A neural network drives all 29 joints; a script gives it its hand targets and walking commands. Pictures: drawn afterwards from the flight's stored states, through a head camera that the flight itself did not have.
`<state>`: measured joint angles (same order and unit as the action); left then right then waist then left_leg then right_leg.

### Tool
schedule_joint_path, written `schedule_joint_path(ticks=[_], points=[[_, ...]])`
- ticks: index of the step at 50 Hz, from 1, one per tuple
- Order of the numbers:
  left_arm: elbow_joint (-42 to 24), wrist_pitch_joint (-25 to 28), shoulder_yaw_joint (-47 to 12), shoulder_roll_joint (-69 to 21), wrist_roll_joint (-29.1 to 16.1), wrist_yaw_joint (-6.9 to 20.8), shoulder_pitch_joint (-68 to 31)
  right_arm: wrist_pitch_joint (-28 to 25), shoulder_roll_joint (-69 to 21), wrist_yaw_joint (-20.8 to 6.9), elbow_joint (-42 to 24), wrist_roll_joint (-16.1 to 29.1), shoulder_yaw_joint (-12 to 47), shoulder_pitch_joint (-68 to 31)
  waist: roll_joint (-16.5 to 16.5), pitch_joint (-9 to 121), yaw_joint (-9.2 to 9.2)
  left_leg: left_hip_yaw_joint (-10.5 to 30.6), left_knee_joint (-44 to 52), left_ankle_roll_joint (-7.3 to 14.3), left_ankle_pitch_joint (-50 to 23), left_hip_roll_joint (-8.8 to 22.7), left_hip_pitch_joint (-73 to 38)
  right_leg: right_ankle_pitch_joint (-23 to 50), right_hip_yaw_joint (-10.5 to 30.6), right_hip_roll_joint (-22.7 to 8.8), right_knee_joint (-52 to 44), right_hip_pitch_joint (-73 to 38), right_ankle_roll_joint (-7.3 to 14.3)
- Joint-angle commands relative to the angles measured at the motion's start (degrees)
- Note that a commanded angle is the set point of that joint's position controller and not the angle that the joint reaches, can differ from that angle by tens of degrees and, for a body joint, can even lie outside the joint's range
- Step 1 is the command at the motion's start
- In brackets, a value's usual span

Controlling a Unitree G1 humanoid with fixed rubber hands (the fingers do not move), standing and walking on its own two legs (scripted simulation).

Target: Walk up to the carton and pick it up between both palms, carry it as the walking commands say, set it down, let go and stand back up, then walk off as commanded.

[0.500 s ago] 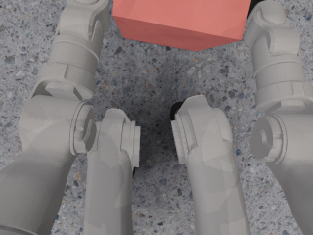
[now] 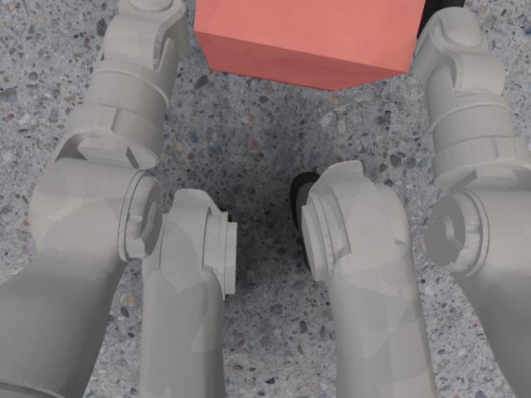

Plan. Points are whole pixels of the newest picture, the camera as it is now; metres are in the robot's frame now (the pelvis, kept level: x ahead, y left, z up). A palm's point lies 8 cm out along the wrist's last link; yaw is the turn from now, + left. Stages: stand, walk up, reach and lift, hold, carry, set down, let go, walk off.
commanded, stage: set down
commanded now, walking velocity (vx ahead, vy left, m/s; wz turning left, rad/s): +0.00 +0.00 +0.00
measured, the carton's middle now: out of the picture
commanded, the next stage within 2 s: none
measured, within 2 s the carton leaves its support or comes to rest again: neither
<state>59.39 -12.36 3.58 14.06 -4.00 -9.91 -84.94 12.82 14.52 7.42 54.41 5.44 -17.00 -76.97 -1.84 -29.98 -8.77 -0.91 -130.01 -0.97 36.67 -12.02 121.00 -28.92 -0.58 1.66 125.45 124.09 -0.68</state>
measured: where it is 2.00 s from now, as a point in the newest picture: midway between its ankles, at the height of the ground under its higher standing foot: (264, 258)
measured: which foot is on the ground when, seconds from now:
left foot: down 0.00-1.00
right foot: down 0.00-1.00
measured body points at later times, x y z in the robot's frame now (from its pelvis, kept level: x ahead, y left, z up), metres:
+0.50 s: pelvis +0.00 +0.00 -0.01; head +0.36 -0.03 +0.25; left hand +0.57 +0.05 -0.19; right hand +0.50 -0.25 -0.18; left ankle +0.11 +0.09 -0.33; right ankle +0.14 -0.12 -0.33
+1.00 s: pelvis +0.00 +0.00 -0.01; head +0.36 -0.03 +0.24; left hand +0.57 +0.04 -0.19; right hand +0.49 -0.26 -0.19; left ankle +0.11 +0.09 -0.33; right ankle +0.14 -0.12 -0.33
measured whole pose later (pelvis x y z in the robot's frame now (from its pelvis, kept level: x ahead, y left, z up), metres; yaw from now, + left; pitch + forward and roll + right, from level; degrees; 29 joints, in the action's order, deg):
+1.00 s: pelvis +0.00 +0.00 -0.01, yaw +1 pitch +28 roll -1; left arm 63.9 -8.1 -0.2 16.9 -6.5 -7.9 -85.9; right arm 5.2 14.4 2.2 62.8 2.5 -20.3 -79.9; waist -0.8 -29.9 -10.6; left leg -3.2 -130.7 0.9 35.9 -9.6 122.8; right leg -29.1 0.1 0.0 126.8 125.5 -0.6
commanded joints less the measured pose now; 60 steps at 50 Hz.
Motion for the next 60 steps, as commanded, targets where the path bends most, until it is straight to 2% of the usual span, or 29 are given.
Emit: schedule_joint_path(ticks=[1, 5, 9, 11, 15, 16, 19, 20, 21, 24, 25, 30, 35, 38, 39, 40, 41, 43, 44, 48, 49, 50, 51, 53, 54, 55, 56, 57, 60], points=[[-13.87, 3.83, -15.26, -52.58, -5.14, 13.16, -39.06, -4.13, -45.12, -15.1, -16.37, 3.93, 17.65, -42.89, -5.73, 90.21, -7.68, 1.08, 12.24, 1.72, -16.8, 2.21, -23.16, 22.76, -1.35, 2.18, -7.15, -36.62, 0.61], [-16.96, 4.63, -16.06, -52.67, -6.22, 13.32, -37.96, -3.44, -44.57, -15.34, -12.15, 3.69, 18.56, -39.15, -4.13, 88.67, -9.33, 0.71, 11.0, 1.27, -16.47, 1.88, -23.01, 23.35, -1.74, 2.44, -7.14, -38.57, 0.98], [-13.0, 3.89, -12.98, -51.87, -3.79, 13.58, -35.59, -3.64, -44.24, -16.03, -13.04, 4.38, 17.32, -42.68, -5.96, 80.91, -5.7, 0.3, 12.28, 2.03, -11.93, 1.25, -18.92, 18.04, -0.86, 2.49, -7.95, -33.61, 1.14], [-11.6, 4.26, -14.9, -53.66, -5.17, 13.79, -36.31, -4.29, -44.87, -15.98, -12.03, 3.48, 17.67, -41.07, -4.77, 82.82, -8.08, 1.74, 11.32, 1.79, -13.95, 1.77, -21.08, 19.34, -1.61, 1.9, -6.81, -32.98, 0.65], [-11.32, 4.56, -13.56, -50.33, -4.08, 14.46, -35.89, -3.27, -44.19, -16.58, -5.04, 0.34, 13.65, -34.87, -6.14, 74.8, -9.68, 0.9, 11.85, 1.29, -11.07, 2.1, -18.23, 17.6, -0.59, 1.84, -7.79, -31.74, 1.26], [-12.54, 4.78, -15.64, -51.81, -5.12, 14.83, -35.01, -3.49, -45.54, -16.77, -7.34, 1.35, 16.24, -34.07, -4.26, 77.72, -8.69, 0.92, 11.21, 1.38, -13.91, 2.14, -19.79, 20.54, -0.8, 2.25, -7.21, -33.44, 1.18], [-9.8, 4.43, -14.08, -51.11, -5.15, 14.59, -33.88, -3.92, -44.18, -17.01, -7.35, 1.56, 15.1, -36.23, -6.76, 74.92, -8.27, 1.2, 11.07, 1.62, -12.23, 2.62, -17.34, 18.48, -0.38, 1.36, -5.75, -29.27, 1.37], [-9.0, 4.6, -12.94, -49.79, -4.42, 14.79, -34.42, -3.54, -46.36, -17.11, -6.05, 0.84, 14.62, -36.08, -5.49, 72.97, -6.31, 1.11, 11.54, 1.71, -12.82, 2.09, -16.54, 17.44, 0.14, 2.06, -6.57, -31.06, 1.29], [-10.43, 4.77, -13.55, -48.96, -4.86, 14.68, -37.44, -3.28, -44.27, -17.22, -5.55, 0.83, 14.4, -35.75, -5.88, 72.18, -7.78, 1.39, 11.1, 1.66, -11.75, 2.72, -15.75, 18.36, 0.56, 1.44, -6.16, -32.01, 1.35], [-10.73, 5.49, -12.96, -47.19, -4.87, 15.09, -35.61, -3.14, -45.43, -17.5, -4.53, 0.2, 14.01, -34.12, -3.76, 69.87, -7.87, 0.66, 10.95, 1.54, -9.63, 2.43, -13.71, 15.91, 0.02, 1.8, -6.9, -29.58, 1.43], [-10.32, 5.24, -14.05, -48.45, -5.29, 14.85, -36.96, -3.39, -44.91, -17.49, -4.14, -0.56, 12.24, -34.26, -6.36, 70.54, -9.02, 1.38, 11.52, 1.26, -10.54, 2.47, -16.2, 16.98, 0.25, 1.03, -6.95, -29.18, 1.94], [-5.63, 5.3, -12.58, -47.61, -4.7, 15.2, -31.57, -3.92, -43.68, -17.35, -2.73, -0.94, 12.33, -30.84, -5.49, 64.27, -7.53, 1.61, 11.84, 1.22, -12.44, 2.38, -14.44, 17.59, 0.36, 1.45, -7.53, -28.53, 1.28], [-10.11, 6.5, -12.74, -43.03, -4.82, 13.68, -34.57, -4.58, -41.61, -17.07, -4.68, 0.93, 11.49, -33.67, -5.16, 69.83, -7.09, 1.56, 11.37, 1.5, -12.39, 2.91, -16.72, 18.75, -0.04, 0.73, -5.96, -27.9, 0.92], [-11.34, 7.06, -12.81, -44.2, -4.58, 13.48, -36.37, -5.54, -41.12, -15.86, -3.38, -0.35, 11.42, -30.92, -4.71, 73.44, -7.93, 1.58, 10.49, 0.92, -14.03, 2.79, -16.19, 21.23, 0.91, 1.14, -5.67, -32.08, 1.54], [-11.23, 6.76, -11.51, -40.09, -3.69, 13.2, -34.11, -5.33, -39.05, -16.09, -4.17, -0.05, 10.94, -31.64, -4.02, 71.5, -5.64, 1.47, 11.35, 0.73, -13.32, 2.43, -16.51, 20.53, 0.8, 1.1, -7.02, -32.48, 1.34], [-6.53, 6.56, -11.55, -38.15, -3.19, 12.66, -32.52, -5.28, -37.07, -15.58, -2.72, -0.75, 8.88, -29.77, -5.84, 70.46, -7.88, 2.0, 11.77, 1.11, -12.34, 3.34, -17.89, 19.7, 0.04, 0.33, -5.6, -29.91, 0.76], [-9.39, 6.51, -12.43, -38.44, -3.53, 12.21, -31.76, -5.62, -35.55, -15.08, -3.15, -0.87, 8.35, -29.31, -6.36, 70.72, -8.39, 2.9, 12.22, 0.85, -12.96, 3.38, -18.76, 19.41, 0.14, 0.17, -5.88, -29.69, 0.74], [-8.36, 6.95, -9.75, -32.26, -3.04, 11.42, -35.13, -6.62, -29.74, -14.02, -3.67, -0.99, 7.23, -30.98, -6.38, 71.75, -7.0, 1.78, 12.54, 0.22, -12.5, 3.43, -20.72, 18.25, 0.22, 0.4, -6.73, -30.04, 0.8], [-10.44, 6.99, -11.08, -31.97, -4.12, 10.76, -31.83, -7.2, -26.26, -13.11, -3.25, -1.84, 6.16, -27.99, -6.0, 75.83, -9.78, 1.34, 11.33, 0.09, -13.03, 3.55, -22.06, 19.14, 0.22, 0.57, -6.15, -32.53, 1.39], [-8.57, 8.23, -7.32, -9.01, -2.62, 5.81, -28.5, -9.58, -6.63, -7.78, 1.8, -3.66, -1.19, -21.52, -5.06, 73.44, -8.66, 2.26, 13.18, -0.04, -10.54, 5.12, -23.07, 16.69, 0.15, -1.1, -6.46, -30.07, 0.21], [-9.28, 8.13, -7.97, -6.51, -3.81, 4.52, -28.17, -10.22, -1.51, -6.31, -0.11, -2.92, -2.09, -20.93, -6.46, 74.8, -10.16, 2.58, 13.0, -0.36, -11.76, 5.27, -25.94, 18.34, 0.22, -1.01, -7.61, -31.79, 0.35], [-8.86, 8.3, -6.13, -0.15, -3.62, 3.41, -25.92, -10.89, 1.3, -5.12, 0.32, -2.34, -2.67, -19.05, -5.22, 75.54, -7.95, 2.13, 13.46, -0.25, -12.72, 5.47, -25.03, 18.4, 0.25, -0.96, -7.84, -32.05, 0.1], [-6.4, 8.42, -5.39, 4.35, -3.87, 2.37, -22.91, -11.24, 5.25, -3.71, 0.45, -1.55, -1.8, -17.46, -3.59, 77.03, -7.65, 2.5, 13.03, -0.02, -13.47, 5.86, -23.31, 20.49, 0.02, -1.45, -7.42, -34.72, -0.76], [-4.39, 7.84, -5.64, 7.73, -3.92, 1.31, -22.12, -11.92, 10.0, -2.15, 0.84, -0.35, -2.32, -18.29, -5.9, 77.84, -6.42, 2.26, 12.84, -0.28, -13.35, 6.68, -23.51, 21.1, 0.89, -1.97, -8.06, -36.41, -0.38], [-9.14, 8.26, -5.64, 8.13, -4.81, 1.05, -22.09, -11.79, 8.47, -2.03, -1.02, 1.99, -0.47, -18.28, -2.86, 81.66, -5.96, 2.41, 12.14, 0.27, -14.43, 6.37, -24.24, 23.17, 0.76, -2.14, -8.15, -36.47, -0.12], [-7.26, 8.27, -6.11, 7.67, -5.52, 0.96, -21.3, -12.74, 10.14, -1.62, -1.83, 2.73, 0.35, -17.97, -2.89, 82.63, -7.01, 1.57, 11.61, -0.31, -16.02, 6.77, -25.36, 25.51, 0.93, -1.74, -8.73, -39.42, -0.25], [-10.59, 8.95, -5.7, 8.77, -4.29, 0.87, -22.57, -12.63, 9.36, -1.78, 0.86, 3.17, -0.76, -16.62, -3.73, 82.95, -5.39, 2.75, 12.79, 0.32, -18.02, 6.62, -24.0, 26.72, 1.14, -1.81, -6.99, -36.52, -0.22], [-6.84, 8.33, -6.12, 9.03, -3.94, 0.88, -22.38, -12.74, 12.48, -1.57, 1.67, 3.3, -1.57, -17.22, -7.51, 80.83, -6.27, 1.7, 12.74, -0.09, -15.02, 7.04, -23.14, 25.54, 2.24, -2.27, -8.93, -37.36, 0.62], [-12.53, 8.27, -9.18, 7.82, -6.62, 1.15, -20.53, -12.91, 11.67, -1.13, -2.31, 5.99, 2.19, -14.72, -4.78, 90.45, -6.77, 1.77, 11.29, -0.2, -20.98, 6.79, -27.06, 31.6, 1.54, -1.7, -7.61, -42.09, 0.11]])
